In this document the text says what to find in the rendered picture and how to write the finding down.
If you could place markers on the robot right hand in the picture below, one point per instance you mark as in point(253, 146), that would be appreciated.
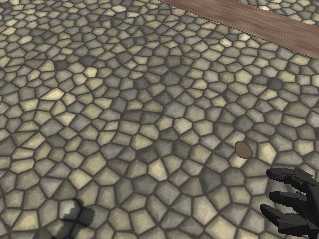
point(307, 221)

